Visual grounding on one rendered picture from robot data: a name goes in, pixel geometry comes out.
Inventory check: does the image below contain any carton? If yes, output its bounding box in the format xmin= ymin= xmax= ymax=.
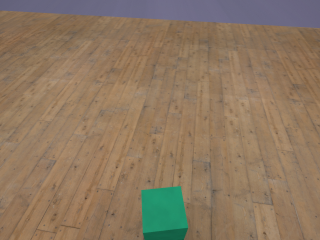
xmin=141 ymin=186 xmax=188 ymax=240

